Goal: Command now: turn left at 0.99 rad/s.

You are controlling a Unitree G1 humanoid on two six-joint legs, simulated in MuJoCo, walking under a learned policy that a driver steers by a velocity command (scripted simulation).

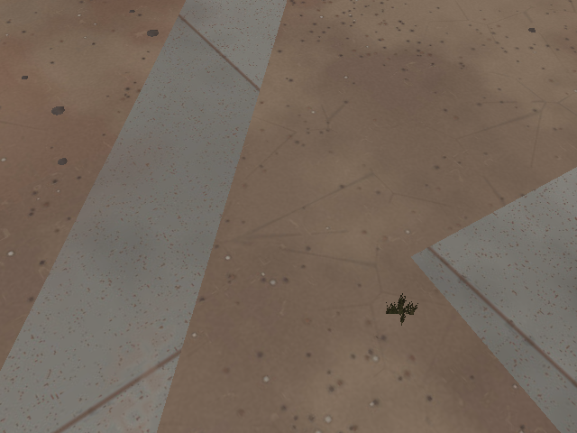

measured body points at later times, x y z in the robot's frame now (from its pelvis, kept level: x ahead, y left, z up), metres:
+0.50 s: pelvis +0.04 +0.01 +0.00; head +0.06 +0.01 +0.45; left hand +0.13 +0.31 -0.10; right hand +0.27 -0.20 -0.09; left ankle +0.01 +0.12 -0.73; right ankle +0.07 -0.12 -0.73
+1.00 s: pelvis +0.06 -0.01 +0.00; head +0.07 -0.01 +0.45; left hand +0.15 +0.26 -0.10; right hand +0.22 -0.24 -0.12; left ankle +0.01 +0.12 -0.73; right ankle +0.07 -0.12 -0.73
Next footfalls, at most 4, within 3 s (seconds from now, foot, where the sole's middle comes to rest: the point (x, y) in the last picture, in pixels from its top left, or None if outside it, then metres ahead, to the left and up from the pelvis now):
0.46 right None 0.11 -0.11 -0.77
1.54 left None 0.17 0.18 -0.77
2.02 right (249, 355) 0.60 0.10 -0.77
2.44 left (235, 195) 1.09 0.16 -0.77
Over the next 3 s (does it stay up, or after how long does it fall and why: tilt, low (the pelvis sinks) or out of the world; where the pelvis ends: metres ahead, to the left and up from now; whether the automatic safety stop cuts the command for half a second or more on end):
stays up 1.19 -0.07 -0.01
